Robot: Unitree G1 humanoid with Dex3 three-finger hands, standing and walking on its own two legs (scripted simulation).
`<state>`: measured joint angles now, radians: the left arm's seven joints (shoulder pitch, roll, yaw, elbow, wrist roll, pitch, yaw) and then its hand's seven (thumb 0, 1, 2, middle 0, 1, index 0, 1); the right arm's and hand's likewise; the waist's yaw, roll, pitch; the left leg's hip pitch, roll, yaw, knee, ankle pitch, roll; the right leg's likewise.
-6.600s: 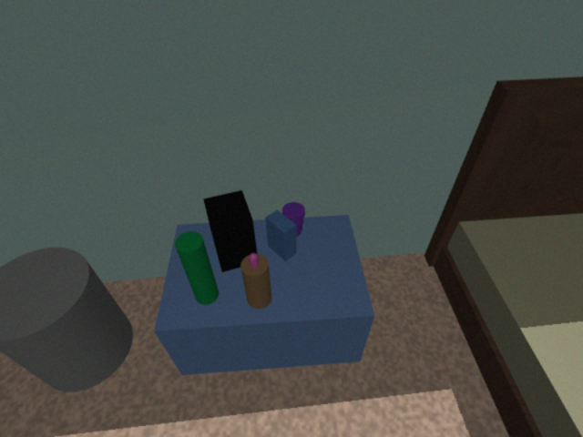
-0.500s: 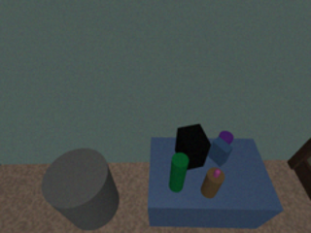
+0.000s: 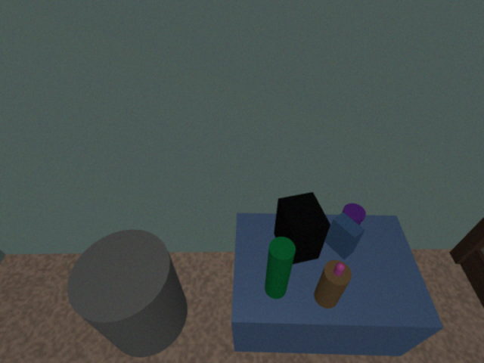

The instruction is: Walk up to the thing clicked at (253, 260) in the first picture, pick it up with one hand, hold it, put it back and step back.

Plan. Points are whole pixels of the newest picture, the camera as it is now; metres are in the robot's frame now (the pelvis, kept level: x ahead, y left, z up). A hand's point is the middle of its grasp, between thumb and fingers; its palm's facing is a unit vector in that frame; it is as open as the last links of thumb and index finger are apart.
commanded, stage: go down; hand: right
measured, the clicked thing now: (332, 282) +0.44 -0.24 -0.35
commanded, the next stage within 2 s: none
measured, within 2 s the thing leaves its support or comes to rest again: neither
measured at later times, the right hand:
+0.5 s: hand out of the picture +0.15 -0.26 -0.16, palm faces +0.02 +0.95 -0.33, open 15.4 cm
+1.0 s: hand out of the picture +0.16 -0.27 -0.16, palm faces +0.05 +0.94 -0.33, open 17.5 cm
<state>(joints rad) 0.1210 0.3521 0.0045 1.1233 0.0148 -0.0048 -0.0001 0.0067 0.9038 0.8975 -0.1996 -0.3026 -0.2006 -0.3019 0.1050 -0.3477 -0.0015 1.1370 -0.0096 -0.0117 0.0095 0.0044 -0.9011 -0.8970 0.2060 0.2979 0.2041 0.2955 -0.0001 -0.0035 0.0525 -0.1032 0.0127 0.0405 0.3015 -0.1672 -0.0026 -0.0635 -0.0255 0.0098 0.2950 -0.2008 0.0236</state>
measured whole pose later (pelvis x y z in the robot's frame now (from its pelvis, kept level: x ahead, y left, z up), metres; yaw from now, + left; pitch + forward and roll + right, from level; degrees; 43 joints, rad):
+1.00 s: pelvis +0.01 -0.02 -0.05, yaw -1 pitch +11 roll +3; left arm 0.24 0.24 -0.01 0.61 -0.02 -0.15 0.10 0.01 0.91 0.90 -0.19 -0.30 -0.20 -0.30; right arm 0.28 -0.34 -0.14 0.32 -0.01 0.43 0.04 -0.01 0.54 -0.04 0.06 0.05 0.06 0.05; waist 0.03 -0.03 -0.10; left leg -0.58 0.02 0.07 0.82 -0.42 -0.02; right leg -0.59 -0.03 0.05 0.90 -0.50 0.00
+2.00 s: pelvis -0.03 -0.02 -0.08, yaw +0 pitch +15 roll +3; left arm 0.29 0.29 -0.02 0.68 0.01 -0.22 0.14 0.01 0.89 0.90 -0.20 -0.30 -0.20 -0.30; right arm -0.17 -0.64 -0.52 0.83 0.08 0.04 0.39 -0.01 0.49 -0.07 0.05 0.05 0.05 0.05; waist 0.06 -0.01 -0.08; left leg -0.81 0.01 0.06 0.97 -0.42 -0.01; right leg -0.82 -0.03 0.05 1.06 -0.50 0.01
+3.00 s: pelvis -0.03 -0.03 -0.10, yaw +1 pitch +22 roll +5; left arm 0.29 0.31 -0.08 0.67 0.04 -0.12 0.06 0.01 0.91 0.90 -0.19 -0.31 -0.20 -0.30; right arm -0.55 -0.88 -0.70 1.23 0.08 -0.27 0.57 -0.01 0.50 -0.05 0.06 0.04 0.05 0.04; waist 0.09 0.03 -0.08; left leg -1.01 0.00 0.07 1.06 -0.44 -0.02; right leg -1.03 -0.04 0.06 1.18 -0.54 0.00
